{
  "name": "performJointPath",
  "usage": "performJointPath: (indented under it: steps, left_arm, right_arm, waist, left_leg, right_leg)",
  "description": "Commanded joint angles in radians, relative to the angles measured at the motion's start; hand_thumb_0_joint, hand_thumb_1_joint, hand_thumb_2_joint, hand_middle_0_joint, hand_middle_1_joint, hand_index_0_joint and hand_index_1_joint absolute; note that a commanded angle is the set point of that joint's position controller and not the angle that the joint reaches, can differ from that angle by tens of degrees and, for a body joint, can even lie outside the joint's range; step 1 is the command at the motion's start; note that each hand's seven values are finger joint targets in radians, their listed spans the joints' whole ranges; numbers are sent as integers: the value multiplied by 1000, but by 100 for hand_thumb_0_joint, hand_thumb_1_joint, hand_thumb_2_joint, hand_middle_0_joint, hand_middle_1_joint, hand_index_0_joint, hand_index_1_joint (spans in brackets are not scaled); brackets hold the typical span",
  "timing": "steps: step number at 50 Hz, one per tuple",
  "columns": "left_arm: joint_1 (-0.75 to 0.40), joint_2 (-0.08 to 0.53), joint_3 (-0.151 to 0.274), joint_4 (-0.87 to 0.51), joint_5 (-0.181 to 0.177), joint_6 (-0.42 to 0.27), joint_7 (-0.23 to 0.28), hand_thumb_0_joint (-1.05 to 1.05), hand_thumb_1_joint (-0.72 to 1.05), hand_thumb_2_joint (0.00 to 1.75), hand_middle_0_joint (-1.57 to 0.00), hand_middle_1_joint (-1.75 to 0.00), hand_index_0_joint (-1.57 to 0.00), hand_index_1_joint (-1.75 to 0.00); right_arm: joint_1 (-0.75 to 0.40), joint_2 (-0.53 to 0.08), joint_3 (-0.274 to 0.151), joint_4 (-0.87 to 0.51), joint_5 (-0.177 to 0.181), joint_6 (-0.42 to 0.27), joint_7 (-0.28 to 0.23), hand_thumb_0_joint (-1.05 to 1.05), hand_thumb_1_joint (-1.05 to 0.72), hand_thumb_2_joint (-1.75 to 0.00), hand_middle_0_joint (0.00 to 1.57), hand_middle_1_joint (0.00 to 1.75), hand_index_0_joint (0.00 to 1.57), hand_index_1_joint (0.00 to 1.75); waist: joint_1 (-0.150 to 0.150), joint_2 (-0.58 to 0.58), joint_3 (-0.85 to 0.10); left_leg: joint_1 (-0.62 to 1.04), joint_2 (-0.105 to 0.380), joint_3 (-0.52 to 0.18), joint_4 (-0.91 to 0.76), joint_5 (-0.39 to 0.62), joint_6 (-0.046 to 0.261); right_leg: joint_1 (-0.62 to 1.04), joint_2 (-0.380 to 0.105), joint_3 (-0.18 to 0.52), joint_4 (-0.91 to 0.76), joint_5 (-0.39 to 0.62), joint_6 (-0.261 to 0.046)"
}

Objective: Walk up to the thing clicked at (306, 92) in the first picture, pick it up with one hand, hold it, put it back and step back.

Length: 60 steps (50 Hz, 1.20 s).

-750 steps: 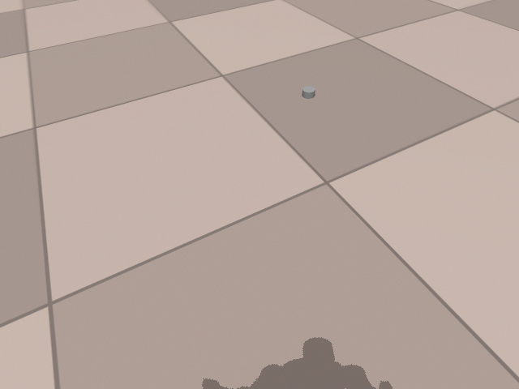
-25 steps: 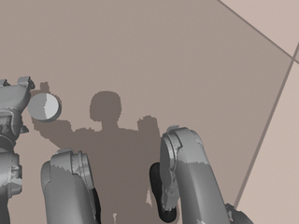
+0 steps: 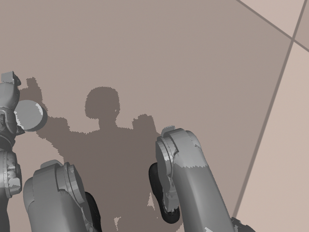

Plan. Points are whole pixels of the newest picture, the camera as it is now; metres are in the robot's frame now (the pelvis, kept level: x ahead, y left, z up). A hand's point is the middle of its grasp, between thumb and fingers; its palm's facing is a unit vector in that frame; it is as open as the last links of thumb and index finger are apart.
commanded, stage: close in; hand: left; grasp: from above
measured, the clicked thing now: (29, 116) +0.48 +0.27 -0.29
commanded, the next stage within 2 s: rest palm in 0.18 s
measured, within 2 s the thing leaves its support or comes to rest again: neither
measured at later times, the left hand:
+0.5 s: hand (19, 116) +0.46 +0.27 -0.22, palm faces -0.46 -0.10 -0.88, open 14.0 cm
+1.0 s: hand (26, 117) +0.47 +0.26 -0.26, palm faces -0.44 -0.13 -0.89, open 14.0 cm
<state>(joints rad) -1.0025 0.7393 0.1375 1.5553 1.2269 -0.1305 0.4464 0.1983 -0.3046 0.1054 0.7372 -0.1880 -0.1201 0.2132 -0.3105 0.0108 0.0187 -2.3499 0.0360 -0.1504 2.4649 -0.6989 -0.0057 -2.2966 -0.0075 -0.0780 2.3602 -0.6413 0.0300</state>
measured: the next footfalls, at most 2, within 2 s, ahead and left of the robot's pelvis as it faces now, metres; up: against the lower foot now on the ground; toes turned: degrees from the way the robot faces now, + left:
none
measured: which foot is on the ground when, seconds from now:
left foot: down 0.00-1.00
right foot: down 0.00-1.00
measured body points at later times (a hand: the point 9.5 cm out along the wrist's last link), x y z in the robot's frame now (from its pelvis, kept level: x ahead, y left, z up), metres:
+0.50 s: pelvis +0.00 +0.00 -0.01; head +0.25 +0.08 +0.35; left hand +0.48 +0.27 -0.17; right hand +0.03 -0.27 -0.09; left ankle +0.07 +0.13 -0.28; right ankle +0.11 -0.12 -0.28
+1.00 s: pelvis +0.00 +0.01 -0.02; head +0.28 +0.09 +0.32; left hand +0.49 +0.27 -0.21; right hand +0.02 -0.25 -0.09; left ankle +0.07 +0.13 -0.28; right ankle +0.11 -0.12 -0.28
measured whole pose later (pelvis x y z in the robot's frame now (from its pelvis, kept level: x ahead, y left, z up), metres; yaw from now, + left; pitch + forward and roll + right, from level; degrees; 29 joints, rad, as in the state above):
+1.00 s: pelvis +0.00 +0.01 -0.02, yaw -4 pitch +29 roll -12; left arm -1.03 0.90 0.17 1.76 1.31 -0.23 0.66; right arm 0.13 -0.33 0.22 0.73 -0.30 -0.25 0.30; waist -0.39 -0.09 0.14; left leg -2.36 0.03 -0.23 2.58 -0.74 -0.01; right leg -2.27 0.01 -0.14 2.41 -0.66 0.05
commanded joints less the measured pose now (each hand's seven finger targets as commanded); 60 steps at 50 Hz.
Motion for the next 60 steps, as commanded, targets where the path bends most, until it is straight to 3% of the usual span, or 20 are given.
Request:
performJointPath:
  steps: [1,2,3,6,10,14,15,17,21,22,23,26,30,33,36,41,44,45,48,60]
  left_arm:
    - [-299,181,-39,-209,-14,-56,-16,0,-58,105,-8,-104,-7,-105]
    - [-323,128,-84,-216,-17,-71,-23,0,-57,104,-8,-103,-7,-104]
    - [-335,146,-69,-213,-11,-82,-18,0,-56,105,-8,-105,-8,-106]
    - [-322,128,-96,-191,8,-102,7,0,-54,103,-7,-105,-8,-104]
    - [-341,147,-86,-101,56,-108,67,0,-53,105,-7,-105,-8,-104]
    - [-375,199,-48,-14,98,-97,128,0,-51,104,-7,-105,-8,-104]
    - [-363,240,-12,-18,102,-94,143,0,-51,103,-7,-102,-7,-103]
    - [-359,214,-18,62,115,-81,156,0,-53,103,-6,-100,-5,-101]
    - [-350,278,16,103,111,-77,177,0,-53,103,-7,-100,-6,-102]
    - [-359,251,-15,105,112,-77,172,0,-52,101,-7,-101,-6,-101]
    - [-367,303,17,94,108,-81,180,0,-53,103,-7,-100,-5,-102]
    - [-334,311,14,74,95,-85,190,0,-53,102,-7,-101,-5,-102]
    - [-327,312,7,97,82,-90,187,0,-54,101,-6,-100,-5,-101]
    - [-320,383,43,28,81,-102,204,0,-54,100,-6,-99,-5,-100]
    - [-268,348,32,73,82,-101,215,0,-53,105,-7,-102,-6,-103]
    - [-266,381,46,80,82,-98,236,0,-54,106,-7,-101,-5,-103]
    - [-305,345,9,92,66,-99,235,0,-55,108,-8,-100,-5,-103]
    - [-284,387,45,93,65,-99,242,0,-56,107,-7,-100,-5,-103]
    - [-266,395,45,106,81,-98,248,0,-56,109,-8,-101,-4,-104]
    - [-303,363,-8,132,80,-98,268,0,-56,111,-8,-104,-5,-108]
  right_arm:
    - [197,-246,-105,-4,7,-6,-17,0,-90,-89,20,30,20,30]
    - [210,-232,-102,19,9,-8,-15,0,-90,-89,20,30,20,30]
    - [215,-249,-111,16,6,-9,-17,0,-90,-89,20,30,20,30]
    - [215,-251,-107,26,5,-10,-20,0,-90,-90,20,30,20,30]
    - [203,-249,-91,37,2,-6,-25,0,-89,-89,20,30,20,30]
    - [176,-263,-73,27,-24,-24,-16,0,-89,-89,20,30,20,30]
    - [173,-269,-72,26,-27,-25,-15,0,-89,-90,20,30,20,30]
    - [162,-272,-63,22,-43,-37,-4,0,-89,-90,20,30,20,30]
    - [151,-288,-46,6,-57,-59,8,0,-89,-90,20,30,20,30]
    - [135,-285,-38,-8,-62,-66,15,0,-89,-90,20,30,20,30]
    - [142,-287,-27,-1,-66,-69,15,0,-89,-90,20,30,20,30]
    - [140,-301,-28,-7,-73,-75,19,0,-89,-90,20,30,20,30]
    - [149,-305,-7,4,-89,-86,35,0,-89,-90,20,30,20,30]
    - [159,-322,0,6,-91,-97,41,0,-90,-90,20,30,20,30]
    - [160,-312,11,13,-102,-99,55,0,-90,-90,20,30,20,30]
    - [163,-333,20,15,-113,-108,72,0,-90,-90,20,30,20,30]
    - [139,-341,22,6,-109,-125,80,0,-90,-90,20,30,20,30]
    - [151,-337,30,16,-113,-126,81,0,-90,-90,20,30,20,30]
    - [143,-340,30,14,-114,-129,86,0,-90,-90,20,30,20,30]
    - [92,-353,50,8,-114,-152,101,0,-90,-91,20,30,20,30]
  waist:
    - [-12,253,-731]
    - [-23,254,-706]
    - [-40,252,-697]
    - [-24,286,-686]
    - [-22,287,-649]
    - [-47,298,-582]
    - [-32,309,-598]
    - [-71,285,-560]
    - [-69,289,-551]
    - [-81,291,-548]
    - [-77,283,-576]
    - [-59,326,-630]
    - [-93,307,-580]
    - [-75,363,-618]
    - [-89,350,-604]
    - [-101,354,-569]
    - [-112,348,-526]
    - [-106,336,-541]
    - [-101,354,-551]
    - [-128,360,-498]
  left_leg:
    - [424,-40,109,-221,160,35]
    - [435,-40,105,-220,139,32]
    - [453,-39,99,-218,149,29]
    - [487,-40,94,-231,163,22]
    - [487,-41,89,-244,149,20]
    - [477,-43,90,-239,132,23]
    - [482,-42,90,-243,141,23]
    - [462,-42,91,-223,135,27]
    - [435,-41,86,-215,118,32]
    - [428,-39,87,-201,117,33]
    - [434,-38,83,-197,118,34]
    - [462,-34,81,-193,151,27]
    - [437,-29,76,-161,164,30]
    - [487,-26,68,-165,194,21]
    - [487,-20,64,-154,232,18]
    - [466,-16,53,-149,236,19]
    - [443,-17,46,-148,181,21]
    - [453,-15,43,-148,197,21]
    - [461,-12,39,-155,201,17]
    - [460,-8,20,-156,172,12]
  right_leg:
    - [438,38,-76,-240,174,-56]
    - [408,38,-81,-237,155,-58]
    - [387,37,-95,-238,164,-60]
    - [356,34,-107,-226,175,-62]
    - [310,39,-115,-212,163,-67]
    - [280,33,-119,-196,153,-61]
    - [294,35,-120,-199,157,-60]
    - [282,36,-122,-190,162,-54]
    - [301,37,-122,-186,145,-51]
    - [308,41,-120,-183,147,-52]
    - [323,40,-125,-187,150,-48]
    - [359,46,-126,-180,181,-51]
    - [376,50,-136,-163,209,-45]
    - [396,51,-142,-156,231,-49]
    - [419,60,-148,-146,273,-46]
    - [425,65,-158,-145,282,-44]
    - [396,65,-159,-152,235,-44]
    - [415,66,-167,-157,247,-42]
    - [423,69,-170,-154,246,-44]
    - [402,71,-184,-156,230,-42]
